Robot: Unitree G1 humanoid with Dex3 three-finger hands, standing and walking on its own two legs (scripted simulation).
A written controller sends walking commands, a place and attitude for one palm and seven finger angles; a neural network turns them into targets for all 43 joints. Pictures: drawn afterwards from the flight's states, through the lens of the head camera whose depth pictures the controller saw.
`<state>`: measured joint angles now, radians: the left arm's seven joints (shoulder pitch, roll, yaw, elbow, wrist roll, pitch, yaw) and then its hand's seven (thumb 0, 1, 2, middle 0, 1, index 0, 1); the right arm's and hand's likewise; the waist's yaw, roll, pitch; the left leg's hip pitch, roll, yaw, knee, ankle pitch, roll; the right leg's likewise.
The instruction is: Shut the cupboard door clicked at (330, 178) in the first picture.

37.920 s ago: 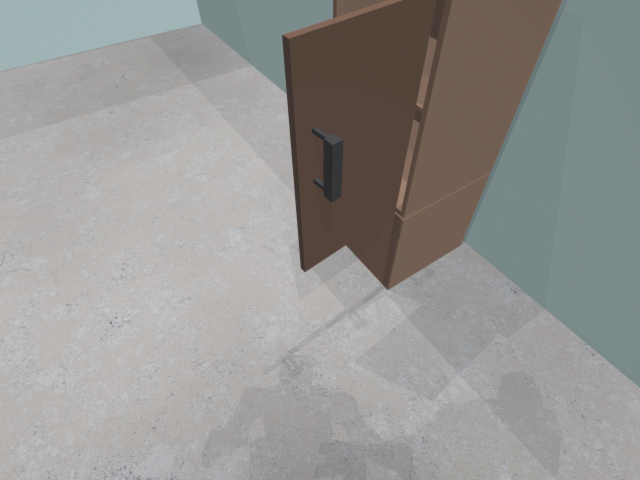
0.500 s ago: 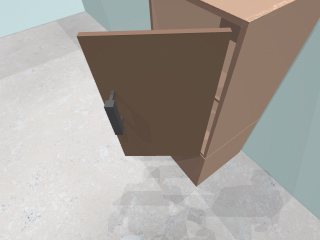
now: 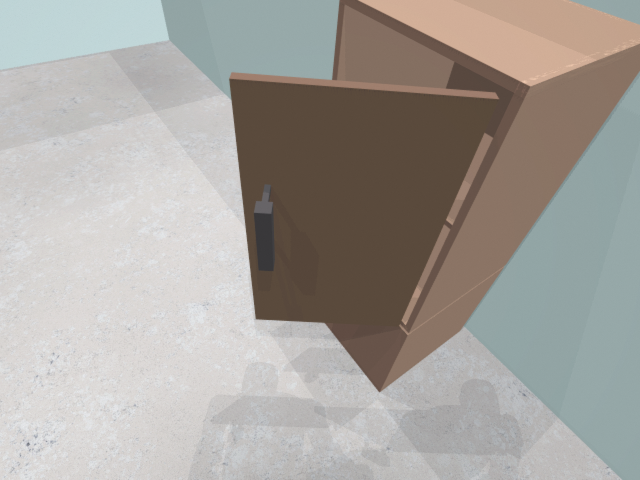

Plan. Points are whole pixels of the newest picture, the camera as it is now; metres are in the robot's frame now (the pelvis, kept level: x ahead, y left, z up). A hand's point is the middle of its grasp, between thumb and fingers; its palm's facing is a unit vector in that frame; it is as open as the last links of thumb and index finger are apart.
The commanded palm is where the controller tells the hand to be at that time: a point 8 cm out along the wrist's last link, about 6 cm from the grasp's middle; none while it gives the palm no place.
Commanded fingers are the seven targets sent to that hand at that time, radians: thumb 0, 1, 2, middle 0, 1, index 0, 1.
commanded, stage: come to a stop and stand still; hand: left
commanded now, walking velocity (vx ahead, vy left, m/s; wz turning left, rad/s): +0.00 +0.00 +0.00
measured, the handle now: (266, 228) +0.49 +0.13 +0.00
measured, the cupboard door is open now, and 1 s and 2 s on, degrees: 53 53 53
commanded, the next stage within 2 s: look again from close up in 0.88 s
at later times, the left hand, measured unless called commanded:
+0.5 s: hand out of the picture +0.00 +0.15 -0.18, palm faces +0.03 -0.99 -0.14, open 7.4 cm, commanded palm none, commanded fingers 0.00 0.90 0.90 -0.20 -0.30 -0.20 -0.30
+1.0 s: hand out of the picture +0.01 +0.14 -0.18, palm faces +0.03 -0.99 -0.15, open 7.4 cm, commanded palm none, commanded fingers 0.00 0.90 0.90 -0.20 -0.30 -0.20 -0.30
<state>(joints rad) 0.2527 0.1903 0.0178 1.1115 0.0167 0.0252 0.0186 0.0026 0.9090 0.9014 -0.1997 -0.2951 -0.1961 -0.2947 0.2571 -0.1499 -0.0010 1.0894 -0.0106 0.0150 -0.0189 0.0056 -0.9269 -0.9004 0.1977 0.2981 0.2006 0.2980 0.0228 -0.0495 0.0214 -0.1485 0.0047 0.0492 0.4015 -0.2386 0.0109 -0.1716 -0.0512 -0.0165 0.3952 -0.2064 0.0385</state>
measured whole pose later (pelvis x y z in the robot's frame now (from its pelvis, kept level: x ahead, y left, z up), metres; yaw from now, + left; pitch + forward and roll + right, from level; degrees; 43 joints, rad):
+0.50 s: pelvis +0.01 +0.00 +0.00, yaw -1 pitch -1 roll +0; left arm 0.29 0.13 0.01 1.15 0.01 0.00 0.04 0.00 0.91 0.90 -0.20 -0.30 -0.20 -0.29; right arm 0.32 -0.10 0.00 1.14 -0.01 -0.01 -0.03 0.00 -0.91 -0.90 0.20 0.30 0.20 0.30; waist 0.00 -0.03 0.03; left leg -0.11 0.01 0.06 0.39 -0.25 0.01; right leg -0.14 -0.04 -0.01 0.39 -0.22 0.04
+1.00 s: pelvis +0.02 -0.02 +0.00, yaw +0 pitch -1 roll +0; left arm 0.29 0.14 0.00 1.14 0.01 0.00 0.03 0.00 0.91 0.90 -0.20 -0.30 -0.20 -0.29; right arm 0.30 -0.11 -0.01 1.13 -0.01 0.00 -0.03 0.00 -0.91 -0.90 0.20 0.30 0.20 0.30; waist 0.00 -0.04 0.04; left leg -0.11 0.03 0.04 0.39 -0.26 -0.01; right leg -0.14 -0.03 -0.03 0.39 -0.24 0.02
